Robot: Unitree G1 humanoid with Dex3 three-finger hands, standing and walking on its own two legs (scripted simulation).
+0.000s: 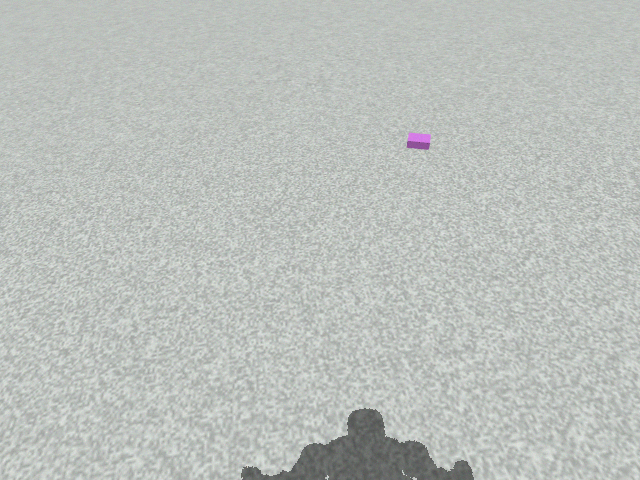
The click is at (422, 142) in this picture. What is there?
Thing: flat box
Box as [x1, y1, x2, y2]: [407, 133, 430, 149]
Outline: 409,133 407,147 428,149 430,138 429,134
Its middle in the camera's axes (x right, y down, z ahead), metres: +0.55 -0.55 +2.14
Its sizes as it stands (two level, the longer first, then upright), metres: 0.120 0.083 0.044
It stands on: the floor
